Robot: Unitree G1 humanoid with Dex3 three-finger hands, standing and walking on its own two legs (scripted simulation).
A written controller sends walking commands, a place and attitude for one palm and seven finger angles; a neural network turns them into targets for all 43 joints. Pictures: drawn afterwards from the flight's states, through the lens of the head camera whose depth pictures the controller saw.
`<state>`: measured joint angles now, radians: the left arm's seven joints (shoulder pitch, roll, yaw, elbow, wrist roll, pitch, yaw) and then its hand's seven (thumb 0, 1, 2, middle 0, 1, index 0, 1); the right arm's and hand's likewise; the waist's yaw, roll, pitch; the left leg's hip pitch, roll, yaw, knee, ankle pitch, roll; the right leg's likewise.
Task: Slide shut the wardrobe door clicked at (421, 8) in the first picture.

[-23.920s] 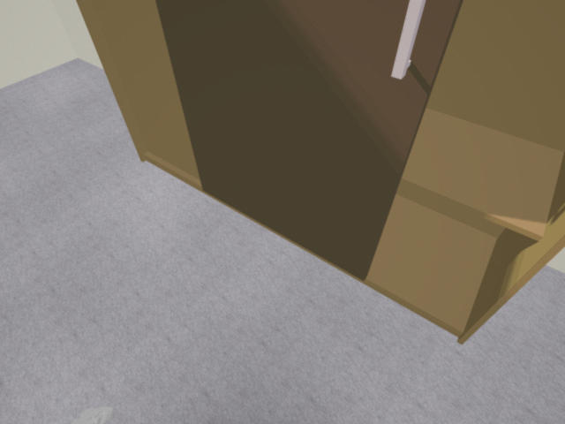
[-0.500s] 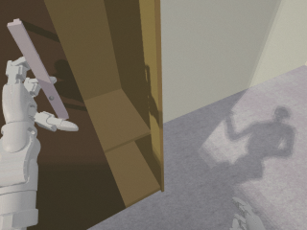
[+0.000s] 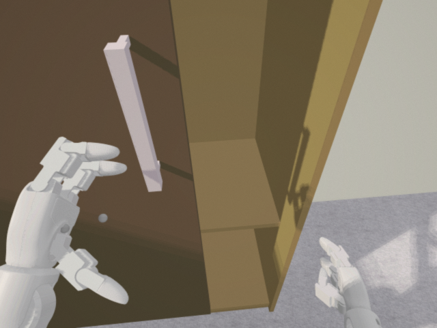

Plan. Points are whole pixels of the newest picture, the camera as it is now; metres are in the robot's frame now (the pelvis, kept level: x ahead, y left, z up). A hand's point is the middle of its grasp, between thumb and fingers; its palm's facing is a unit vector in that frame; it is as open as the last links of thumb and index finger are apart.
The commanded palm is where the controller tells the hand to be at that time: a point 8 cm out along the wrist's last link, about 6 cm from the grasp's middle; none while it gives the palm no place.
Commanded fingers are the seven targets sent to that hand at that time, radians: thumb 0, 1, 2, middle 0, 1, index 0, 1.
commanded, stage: slip the hand off the handle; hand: left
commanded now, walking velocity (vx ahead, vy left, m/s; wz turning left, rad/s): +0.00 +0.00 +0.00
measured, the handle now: (141, 123) +0.32 +0.18 +0.26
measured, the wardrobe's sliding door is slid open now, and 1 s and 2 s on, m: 0.25 0.25 0.25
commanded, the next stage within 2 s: draw the hand back to the body in 1.24 s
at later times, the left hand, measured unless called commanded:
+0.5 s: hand (101, 225) +0.16 +0.17 +0.23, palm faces +0.07 -0.98 -0.17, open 14.7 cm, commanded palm +0.12 +0.21 +0.23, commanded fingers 0.00 -0.55 0.20 -0.25 -1.15 -0.25 -1.15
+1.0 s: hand (103, 233) +0.15 +0.16 +0.23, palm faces +0.16 -0.96 -0.23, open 14.7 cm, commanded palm +0.11 +0.21 +0.23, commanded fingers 0.00 -0.55 0.20 -0.25 -1.15 -0.25 -1.15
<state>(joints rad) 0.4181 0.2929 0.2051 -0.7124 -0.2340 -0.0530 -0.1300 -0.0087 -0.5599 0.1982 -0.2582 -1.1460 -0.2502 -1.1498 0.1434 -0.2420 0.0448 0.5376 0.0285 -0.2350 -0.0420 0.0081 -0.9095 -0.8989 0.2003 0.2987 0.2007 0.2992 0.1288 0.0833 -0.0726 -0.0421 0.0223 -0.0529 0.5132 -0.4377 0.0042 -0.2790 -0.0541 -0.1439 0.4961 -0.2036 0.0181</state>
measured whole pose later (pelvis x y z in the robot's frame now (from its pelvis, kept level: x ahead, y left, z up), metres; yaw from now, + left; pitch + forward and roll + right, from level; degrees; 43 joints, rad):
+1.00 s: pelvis -0.05 -0.01 +0.00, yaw -2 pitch -4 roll -1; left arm 0.32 0.30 0.18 -0.69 -0.17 0.08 -0.02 -0.01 -0.56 0.20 -0.26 -1.15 -0.25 -1.16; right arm 0.23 -0.25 0.07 0.54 0.03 -0.13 -0.06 0.01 -0.91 -0.90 0.20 0.30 0.20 0.30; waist 0.08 0.06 -0.07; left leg -0.06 0.02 -0.01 0.56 -0.44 0.00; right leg -0.31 -0.05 -0.10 0.53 -0.16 0.00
